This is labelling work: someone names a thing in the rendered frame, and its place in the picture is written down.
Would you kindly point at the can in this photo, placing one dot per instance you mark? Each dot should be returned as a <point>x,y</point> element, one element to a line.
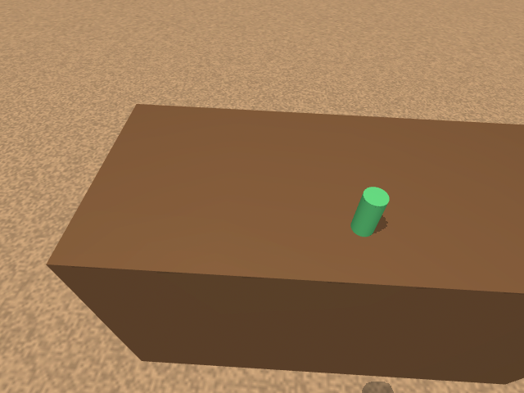
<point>369,211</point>

